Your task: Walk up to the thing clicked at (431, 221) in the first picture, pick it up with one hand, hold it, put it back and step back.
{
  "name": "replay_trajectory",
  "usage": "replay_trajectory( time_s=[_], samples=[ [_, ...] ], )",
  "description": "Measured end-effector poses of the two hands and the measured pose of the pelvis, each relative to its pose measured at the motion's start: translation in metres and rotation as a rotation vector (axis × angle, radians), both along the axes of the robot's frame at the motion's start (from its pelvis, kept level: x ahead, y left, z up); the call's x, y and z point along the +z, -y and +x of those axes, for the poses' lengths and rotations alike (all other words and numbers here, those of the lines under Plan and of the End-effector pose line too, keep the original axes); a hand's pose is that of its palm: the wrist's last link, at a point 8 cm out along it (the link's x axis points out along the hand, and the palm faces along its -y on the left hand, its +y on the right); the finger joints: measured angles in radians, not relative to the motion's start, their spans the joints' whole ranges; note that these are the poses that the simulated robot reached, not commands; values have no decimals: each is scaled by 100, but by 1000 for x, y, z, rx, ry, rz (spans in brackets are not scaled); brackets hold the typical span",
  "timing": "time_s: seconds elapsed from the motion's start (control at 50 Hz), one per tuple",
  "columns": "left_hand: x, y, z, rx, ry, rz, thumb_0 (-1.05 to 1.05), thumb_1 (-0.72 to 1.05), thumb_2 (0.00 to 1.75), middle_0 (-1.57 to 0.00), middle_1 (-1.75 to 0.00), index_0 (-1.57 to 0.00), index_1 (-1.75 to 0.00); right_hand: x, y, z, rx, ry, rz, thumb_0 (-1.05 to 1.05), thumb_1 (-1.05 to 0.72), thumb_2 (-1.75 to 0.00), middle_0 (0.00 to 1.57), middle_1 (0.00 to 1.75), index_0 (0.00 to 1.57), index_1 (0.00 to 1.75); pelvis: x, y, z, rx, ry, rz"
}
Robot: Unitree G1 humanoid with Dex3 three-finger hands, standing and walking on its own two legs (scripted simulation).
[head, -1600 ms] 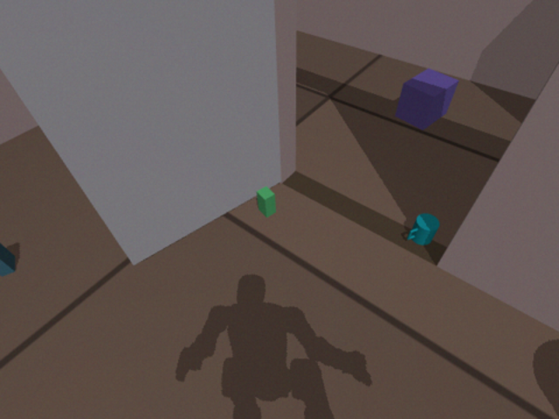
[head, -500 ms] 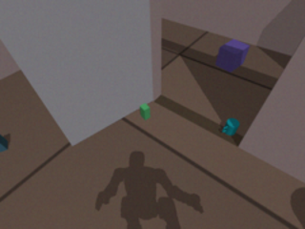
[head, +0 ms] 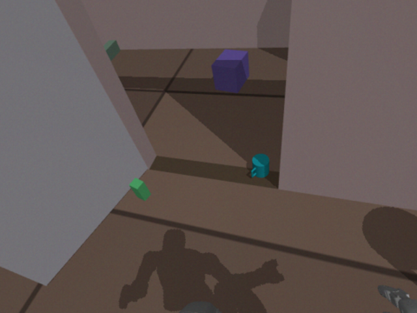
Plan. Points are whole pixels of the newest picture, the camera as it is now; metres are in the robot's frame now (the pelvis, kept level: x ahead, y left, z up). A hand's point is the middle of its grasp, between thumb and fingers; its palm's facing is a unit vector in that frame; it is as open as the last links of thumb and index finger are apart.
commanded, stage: walk up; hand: left
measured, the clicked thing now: (258, 167) +0.98 -0.04 -0.70
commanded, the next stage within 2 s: none
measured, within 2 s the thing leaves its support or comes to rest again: neither
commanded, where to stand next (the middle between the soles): +0.58 +0.14 m, yaw -56 degrees
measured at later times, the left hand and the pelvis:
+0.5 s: hand (118, 192) +0.44 +0.37 -0.11, palm faces -0.38 -0.81 -0.45, open 7.4 cm; pelvis +0.24 +0.13 +0.02, yaw -20 degrees
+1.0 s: hand (130, 146) +0.61 +0.38 -0.11, palm faces -0.48 -0.71 -0.52, open 7.4 cm; pelvis +0.41 +0.17 +0.00, yaw -34 degrees
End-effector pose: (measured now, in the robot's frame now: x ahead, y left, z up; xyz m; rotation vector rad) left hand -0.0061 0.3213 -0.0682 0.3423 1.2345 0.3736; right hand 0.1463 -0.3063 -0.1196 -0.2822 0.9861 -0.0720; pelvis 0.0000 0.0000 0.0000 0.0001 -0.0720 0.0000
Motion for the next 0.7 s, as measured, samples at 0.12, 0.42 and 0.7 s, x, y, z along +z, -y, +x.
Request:
replay_trajectory(
  time_s=[0.12, 0.42, 0.7],
  samples=[
    [0, -5, 76, -123, -20, -42, 1, 90, 90, -21, -30, -21, -30, 26, -14, 18, -68, 33, -2, 0, -91, -90, 21, 29, 20, 30, 13, -18, 51, -111, -22, 0],
    [-18, -95, 384, -516, 80, 18, 1, 91, 90, -20, -30, -20, -30, 45, -83, 19, -443, -77, -138, 0, -91, -90, 21, 29, 20, 30, 3, -115, 202, -316, -43, -22],
    [-9, -40, 572, -768, 114, -33, 1, 90, 90, -20, -30, -20, -30, 14, -176, 17, -666, -254, -25, 0, -90, -90, 21, 29, 20, 30, 2, -146, 314, -471, -42, 28]
  ],
)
